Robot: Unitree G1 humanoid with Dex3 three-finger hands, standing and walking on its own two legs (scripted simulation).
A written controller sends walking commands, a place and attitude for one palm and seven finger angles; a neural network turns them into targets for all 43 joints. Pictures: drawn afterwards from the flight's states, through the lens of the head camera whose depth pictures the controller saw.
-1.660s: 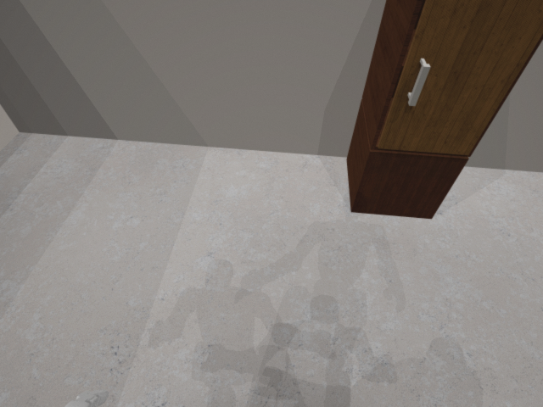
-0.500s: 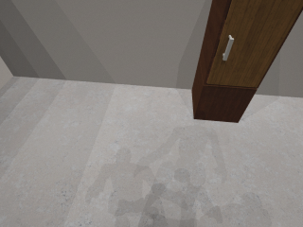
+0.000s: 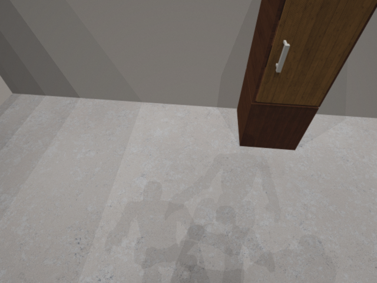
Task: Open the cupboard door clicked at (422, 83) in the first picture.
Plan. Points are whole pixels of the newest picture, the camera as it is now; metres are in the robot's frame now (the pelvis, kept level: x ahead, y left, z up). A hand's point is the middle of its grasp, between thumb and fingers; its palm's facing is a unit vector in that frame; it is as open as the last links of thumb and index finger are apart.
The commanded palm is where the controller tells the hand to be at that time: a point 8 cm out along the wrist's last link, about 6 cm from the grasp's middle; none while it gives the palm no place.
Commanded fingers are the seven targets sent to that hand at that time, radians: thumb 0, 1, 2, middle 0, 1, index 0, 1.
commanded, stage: walk to a spot facing it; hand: left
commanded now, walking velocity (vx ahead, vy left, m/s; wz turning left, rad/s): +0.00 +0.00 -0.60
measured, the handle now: (281, 56) +1.09 -0.36 -0.06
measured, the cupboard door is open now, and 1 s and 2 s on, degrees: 0 0 0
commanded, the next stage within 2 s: none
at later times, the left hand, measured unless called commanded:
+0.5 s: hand out of the picture +0.05 +0.15 -0.16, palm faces -0.17 -0.95 -0.24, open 7.4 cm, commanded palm none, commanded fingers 0.00 0.90 0.90 -0.20 -0.30 -0.20 -0.30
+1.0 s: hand (112, 281) +0.16 +0.20 -0.17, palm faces -0.45 -0.86 -0.23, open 7.4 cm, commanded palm none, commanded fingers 0.00 0.90 0.90 -0.20 -0.30 -0.20 -0.30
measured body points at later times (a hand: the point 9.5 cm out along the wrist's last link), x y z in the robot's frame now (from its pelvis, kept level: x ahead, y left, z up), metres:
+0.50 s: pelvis -0.02 -0.03 +0.00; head +0.01 -0.06 +0.44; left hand +0.06 +0.20 -0.14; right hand +0.00 -0.30 -0.16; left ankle -0.01 +0.14 -0.67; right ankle -0.01 -0.11 -0.74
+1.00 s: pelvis -0.03 +0.04 +0.00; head +0.01 +0.06 +0.45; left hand +0.18 +0.25 -0.15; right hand -0.09 -0.21 -0.13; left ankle +0.01 +0.14 -0.74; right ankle -0.11 -0.08 -0.66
